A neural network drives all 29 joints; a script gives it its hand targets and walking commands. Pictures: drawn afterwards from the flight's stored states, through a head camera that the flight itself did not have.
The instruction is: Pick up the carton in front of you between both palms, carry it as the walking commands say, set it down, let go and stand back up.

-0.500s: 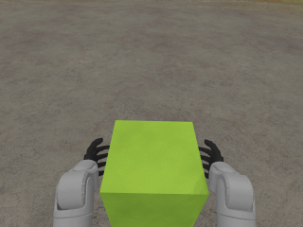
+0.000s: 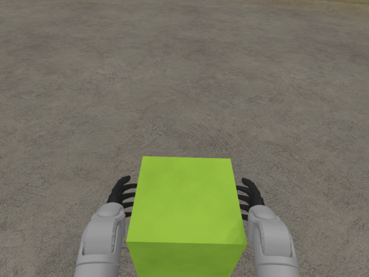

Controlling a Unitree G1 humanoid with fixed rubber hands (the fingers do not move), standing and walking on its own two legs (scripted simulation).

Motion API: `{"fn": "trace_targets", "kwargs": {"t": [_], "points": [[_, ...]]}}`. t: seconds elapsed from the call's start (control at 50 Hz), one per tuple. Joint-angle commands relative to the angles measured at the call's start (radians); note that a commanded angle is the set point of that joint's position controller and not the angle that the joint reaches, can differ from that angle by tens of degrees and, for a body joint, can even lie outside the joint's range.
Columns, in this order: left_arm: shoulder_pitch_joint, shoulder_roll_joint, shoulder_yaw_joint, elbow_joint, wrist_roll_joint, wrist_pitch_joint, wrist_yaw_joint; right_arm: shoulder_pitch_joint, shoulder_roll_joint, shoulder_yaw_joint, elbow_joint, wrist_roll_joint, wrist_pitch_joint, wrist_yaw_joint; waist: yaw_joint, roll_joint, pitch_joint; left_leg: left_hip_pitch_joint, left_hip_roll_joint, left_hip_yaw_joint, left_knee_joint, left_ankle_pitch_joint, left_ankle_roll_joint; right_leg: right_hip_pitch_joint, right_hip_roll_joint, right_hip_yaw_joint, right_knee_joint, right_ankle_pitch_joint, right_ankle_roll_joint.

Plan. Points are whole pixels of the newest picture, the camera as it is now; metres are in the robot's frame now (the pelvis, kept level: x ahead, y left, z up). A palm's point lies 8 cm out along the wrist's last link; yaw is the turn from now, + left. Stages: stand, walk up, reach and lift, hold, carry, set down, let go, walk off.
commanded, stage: carry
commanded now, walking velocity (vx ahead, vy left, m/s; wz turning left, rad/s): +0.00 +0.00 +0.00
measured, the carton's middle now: (184, 222) +0.29 +0.00 -0.04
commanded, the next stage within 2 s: hold in 1.38 s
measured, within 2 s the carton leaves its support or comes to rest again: neither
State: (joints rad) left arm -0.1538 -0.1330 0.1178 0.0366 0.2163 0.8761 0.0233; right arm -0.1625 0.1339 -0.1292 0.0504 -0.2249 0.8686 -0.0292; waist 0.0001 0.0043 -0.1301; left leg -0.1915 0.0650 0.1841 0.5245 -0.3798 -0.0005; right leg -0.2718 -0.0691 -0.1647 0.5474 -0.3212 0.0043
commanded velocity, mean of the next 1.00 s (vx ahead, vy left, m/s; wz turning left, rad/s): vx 0.00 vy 0.00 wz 0.00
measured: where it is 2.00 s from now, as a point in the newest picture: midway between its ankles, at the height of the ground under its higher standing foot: outside the picture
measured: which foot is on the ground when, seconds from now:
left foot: down 0.00-1.00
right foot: down 0.00-1.00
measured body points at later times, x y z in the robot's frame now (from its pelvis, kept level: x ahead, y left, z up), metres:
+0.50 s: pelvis -0.04 +0.00 +0.00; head -0.07 +0.01 +0.45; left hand +0.26 +0.15 +0.04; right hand +0.26 -0.15 +0.04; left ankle -0.07 +0.10 -0.73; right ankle -0.03 -0.11 -0.73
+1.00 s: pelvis -0.06 +0.01 +0.00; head -0.08 +0.02 +0.45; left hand +0.24 +0.16 +0.04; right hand +0.25 -0.14 +0.04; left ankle -0.07 +0.10 -0.73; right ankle -0.03 -0.11 -0.73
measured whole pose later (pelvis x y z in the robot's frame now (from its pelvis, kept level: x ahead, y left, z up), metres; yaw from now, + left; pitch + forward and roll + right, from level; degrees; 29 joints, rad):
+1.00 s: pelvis -0.06 +0.01 +0.00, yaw +0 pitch +2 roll +0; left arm -0.23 -0.15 0.18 0.18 0.25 0.74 0.01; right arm -0.24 0.15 -0.20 0.20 -0.26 0.73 -0.02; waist 0.00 0.00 -0.10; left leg -0.25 0.05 0.19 0.52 -0.29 0.03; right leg -0.32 -0.09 -0.16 0.50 -0.20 0.01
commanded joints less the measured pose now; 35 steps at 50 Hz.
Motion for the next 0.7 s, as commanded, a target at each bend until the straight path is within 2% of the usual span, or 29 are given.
{"fn": "trace_targets", "kwargs": {"t": [0.0,0.08,0.18,0.28,0.36,0.48,0.68], "points": [[-0.459,-0.811,-0.485,-0.006,-0.222,-0.112,-0.196,-0.457,0.809,0.493,-0.008,0.233,-0.105,0.211,0.001,-0.002,-0.195,0.045,0.105,-0.076,-0.050,0.466,0.005,0.100,-0.101,0.083,-0.042,0.447,-0.015],[-0.518,-0.837,-0.417,0.111,-0.174,-0.201,-0.206,-0.517,0.832,0.425,0.113,0.186,-0.195,0.219,0.002,-0.006,-0.171,0.029,0.105,-0.086,-0.083,0.352,0.007,0.088,-0.100,0.091,-0.075,0.353,-0.016],[-0.549,-0.898,-0.404,0.186,-0.160,-0.250,-0.223,-0.547,0.891,0.409,0.191,0.171,-0.245,0.235,0.001,-0.004,-0.189,0.032,0.103,-0.091,-0.089,0.327,0.011,0.094,-0.099,0.095,-0.083,0.337,-0.017],[-0.524,-0.920,-0.464,0.136,-0.198,-0.212,-0.226,-0.521,0.915,0.466,0.138,0.207,-0.205,0.239,0.000,-0.004,-0.198,0.027,0.103,-0.094,-0.087,0.325,0.014,0.093,-0.100,0.096,-0.084,0.331,-0.015],[-0.501,-0.899,-0.457,0.122,-0.196,-0.178,-0.223,-0.500,0.893,0.462,0.126,0.209,-0.171,0.238,-0.001,-0.005,-0.184,0.009,0.105,-0.096,-0.094,0.307,0.016,0.082,-0.101,0.096,-0.089,0.307,-0.013],[-0.525,-0.906,-0.470,0.100,-0.207,-0.178,-0.225,-0.527,0.902,0.478,0.102,0.223,-0.172,0.240,0.000,-0.003,-0.172,-0.008,0.105,-0.102,-0.106,0.270,0.020,0.072,-0.101,0.099,-0.101,0.274,-0.012],[-0.512,-0.902,-0.470,0.102,-0.206,-0.174,-0.224,-0.512,0.897,0.474,0.106,0.219,-0.168,0.239,-0.001,-0.002,-0.187,-0.010,0.106,-0.104,-0.103,0.281,0.023,0.071,-0.101,0.099,-0.098,0.276,-0.008]]}}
